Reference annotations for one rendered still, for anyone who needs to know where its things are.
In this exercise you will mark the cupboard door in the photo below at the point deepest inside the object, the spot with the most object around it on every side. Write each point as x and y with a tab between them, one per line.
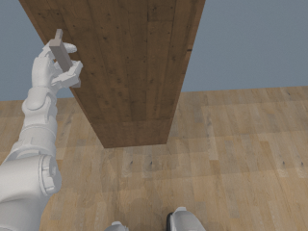
132	52

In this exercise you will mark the left robot forearm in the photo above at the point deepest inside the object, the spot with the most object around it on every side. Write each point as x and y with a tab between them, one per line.
40	127

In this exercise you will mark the left robot upper arm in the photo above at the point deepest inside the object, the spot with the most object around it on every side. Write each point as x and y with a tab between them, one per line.
26	185

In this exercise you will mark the robot left shin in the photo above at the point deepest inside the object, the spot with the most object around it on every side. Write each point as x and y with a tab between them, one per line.
116	222

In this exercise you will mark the robot left hand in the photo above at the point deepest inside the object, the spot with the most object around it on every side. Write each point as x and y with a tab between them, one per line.
44	71

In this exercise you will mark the robot right thigh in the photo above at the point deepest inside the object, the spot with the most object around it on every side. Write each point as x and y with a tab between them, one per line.
185	221

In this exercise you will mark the handle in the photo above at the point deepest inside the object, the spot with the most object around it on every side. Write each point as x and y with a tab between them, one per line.
56	45

